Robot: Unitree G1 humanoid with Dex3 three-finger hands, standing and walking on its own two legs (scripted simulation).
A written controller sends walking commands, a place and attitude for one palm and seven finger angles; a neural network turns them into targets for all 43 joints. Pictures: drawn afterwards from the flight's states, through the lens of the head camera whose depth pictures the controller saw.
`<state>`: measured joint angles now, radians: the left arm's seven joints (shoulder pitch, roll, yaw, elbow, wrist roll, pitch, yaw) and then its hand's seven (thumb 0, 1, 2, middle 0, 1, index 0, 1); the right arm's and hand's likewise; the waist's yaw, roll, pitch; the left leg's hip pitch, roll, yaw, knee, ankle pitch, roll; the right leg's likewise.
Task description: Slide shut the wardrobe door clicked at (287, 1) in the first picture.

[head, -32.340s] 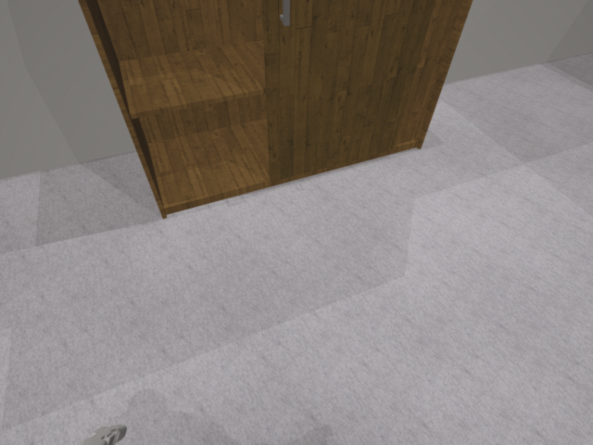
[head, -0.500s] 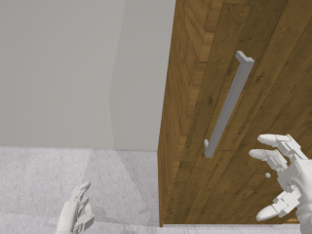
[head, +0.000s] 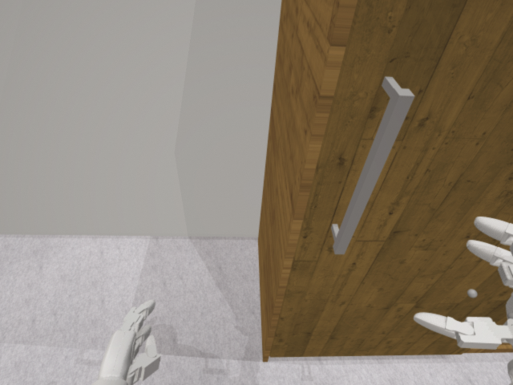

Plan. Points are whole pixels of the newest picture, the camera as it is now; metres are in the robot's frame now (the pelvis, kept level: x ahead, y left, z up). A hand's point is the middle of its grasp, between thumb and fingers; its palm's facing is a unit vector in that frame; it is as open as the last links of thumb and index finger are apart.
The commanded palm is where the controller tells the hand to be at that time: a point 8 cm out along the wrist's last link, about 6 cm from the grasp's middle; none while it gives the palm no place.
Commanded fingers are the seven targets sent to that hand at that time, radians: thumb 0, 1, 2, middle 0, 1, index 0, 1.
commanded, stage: draw the hand back to the body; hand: right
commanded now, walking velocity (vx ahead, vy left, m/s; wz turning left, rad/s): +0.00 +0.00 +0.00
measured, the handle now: (360, 181) +0.37 -0.15 +0.17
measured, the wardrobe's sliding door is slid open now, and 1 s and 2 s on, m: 0.00 0.00 0.00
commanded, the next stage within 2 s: step back with the hand held close in 0.84 s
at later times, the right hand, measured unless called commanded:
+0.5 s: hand (488, 278) +0.20 -0.26 +0.17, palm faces +0.46 +0.81 -0.37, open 8.4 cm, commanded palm +0.15 -0.30 +0.19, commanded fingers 0.00 -0.90 -0.90 0.20 0.30 0.20 0.30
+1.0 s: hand (493, 281) +0.20 -0.26 +0.17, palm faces +0.47 +0.81 -0.36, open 7.4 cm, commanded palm +0.15 -0.30 +0.18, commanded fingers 0.00 -0.90 -0.90 0.20 0.30 0.20 0.30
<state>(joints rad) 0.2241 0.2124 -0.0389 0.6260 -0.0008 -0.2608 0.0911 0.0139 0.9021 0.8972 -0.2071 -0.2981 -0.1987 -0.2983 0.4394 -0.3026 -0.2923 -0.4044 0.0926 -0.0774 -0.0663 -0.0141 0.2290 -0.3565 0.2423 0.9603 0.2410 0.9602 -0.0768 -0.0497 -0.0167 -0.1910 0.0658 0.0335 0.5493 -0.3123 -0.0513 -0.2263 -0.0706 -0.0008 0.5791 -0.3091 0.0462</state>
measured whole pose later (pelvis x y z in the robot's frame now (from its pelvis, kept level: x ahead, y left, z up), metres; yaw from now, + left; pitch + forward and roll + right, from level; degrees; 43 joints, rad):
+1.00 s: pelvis +0.00 +0.00 +0.01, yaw +1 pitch -5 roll +0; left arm 0.20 0.21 -0.01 0.66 0.01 -0.17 0.08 0.01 0.90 0.90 -0.21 -0.30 -0.20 -0.30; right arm 0.43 -0.32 -0.35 -0.37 0.06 -0.12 -0.10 0.01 -0.89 -0.90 0.21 0.30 0.21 0.30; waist -0.07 -0.06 0.01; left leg -0.10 0.06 0.02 0.45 -0.27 -0.05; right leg -0.13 -0.07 -0.02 0.48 -0.27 0.04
